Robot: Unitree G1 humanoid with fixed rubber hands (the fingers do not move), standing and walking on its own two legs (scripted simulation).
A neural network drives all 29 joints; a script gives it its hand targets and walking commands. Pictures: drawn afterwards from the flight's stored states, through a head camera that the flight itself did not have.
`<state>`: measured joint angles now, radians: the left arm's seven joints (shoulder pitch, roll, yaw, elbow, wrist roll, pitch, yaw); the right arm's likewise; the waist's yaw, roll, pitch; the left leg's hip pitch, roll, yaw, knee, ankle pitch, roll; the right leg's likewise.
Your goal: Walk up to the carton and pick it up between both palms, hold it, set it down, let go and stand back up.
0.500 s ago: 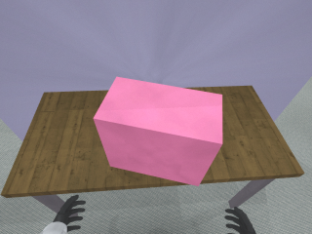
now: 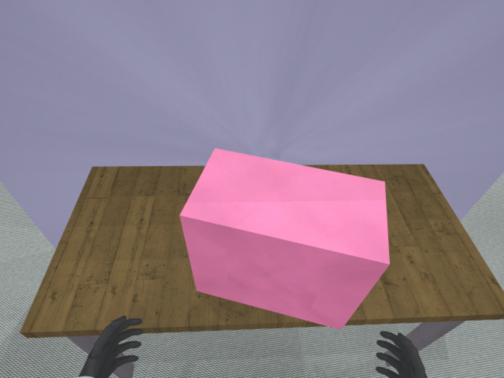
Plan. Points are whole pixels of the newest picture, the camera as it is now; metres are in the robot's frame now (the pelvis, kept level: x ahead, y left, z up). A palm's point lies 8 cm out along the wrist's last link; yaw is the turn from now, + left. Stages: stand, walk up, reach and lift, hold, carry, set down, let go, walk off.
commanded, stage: reach and lift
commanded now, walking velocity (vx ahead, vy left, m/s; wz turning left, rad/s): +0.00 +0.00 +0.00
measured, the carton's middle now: (280, 242) +0.39 -0.02 -0.05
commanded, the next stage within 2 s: none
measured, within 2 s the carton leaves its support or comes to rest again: neither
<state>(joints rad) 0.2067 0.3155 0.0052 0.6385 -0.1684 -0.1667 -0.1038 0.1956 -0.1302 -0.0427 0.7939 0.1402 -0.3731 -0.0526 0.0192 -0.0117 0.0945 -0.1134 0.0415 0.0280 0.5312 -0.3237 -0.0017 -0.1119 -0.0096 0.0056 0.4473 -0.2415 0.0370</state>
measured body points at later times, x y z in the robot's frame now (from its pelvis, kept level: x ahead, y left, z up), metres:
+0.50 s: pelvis -0.01 +0.01 -0.01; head -0.01 +0.01 +0.44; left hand +0.17 +0.29 -0.06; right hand +0.19 -0.21 -0.08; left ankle -0.02 +0.11 -0.74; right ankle +0.01 -0.15 -0.74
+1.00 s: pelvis -0.02 +0.00 -0.01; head -0.01 +0.02 +0.44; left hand +0.23 +0.29 -0.03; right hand +0.24 -0.22 -0.03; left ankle -0.02 +0.11 -0.74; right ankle +0.01 -0.15 -0.74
